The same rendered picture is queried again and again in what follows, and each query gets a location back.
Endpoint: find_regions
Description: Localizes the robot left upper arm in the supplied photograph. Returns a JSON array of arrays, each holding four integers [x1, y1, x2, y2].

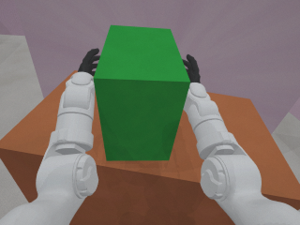
[[0, 153, 98, 225]]

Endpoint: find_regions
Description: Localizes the carton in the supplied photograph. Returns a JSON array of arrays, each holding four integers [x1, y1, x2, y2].
[[93, 25, 191, 161]]

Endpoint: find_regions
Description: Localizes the left robot forearm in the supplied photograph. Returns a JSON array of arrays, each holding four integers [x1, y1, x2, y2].
[[36, 71, 96, 192]]

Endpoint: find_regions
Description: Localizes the pedestal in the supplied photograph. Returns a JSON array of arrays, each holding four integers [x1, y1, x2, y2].
[[0, 70, 300, 225]]

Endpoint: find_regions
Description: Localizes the robot right upper arm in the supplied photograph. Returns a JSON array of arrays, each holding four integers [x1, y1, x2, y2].
[[200, 155, 300, 225]]

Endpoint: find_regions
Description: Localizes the robot right hand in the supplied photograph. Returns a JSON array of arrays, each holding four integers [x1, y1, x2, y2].
[[182, 54, 201, 83]]

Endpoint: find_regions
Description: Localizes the right robot forearm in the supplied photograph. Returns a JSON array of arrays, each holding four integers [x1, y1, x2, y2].
[[183, 82, 262, 181]]

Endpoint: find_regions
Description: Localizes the robot left hand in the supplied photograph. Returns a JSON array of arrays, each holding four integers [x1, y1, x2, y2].
[[78, 48, 100, 76]]

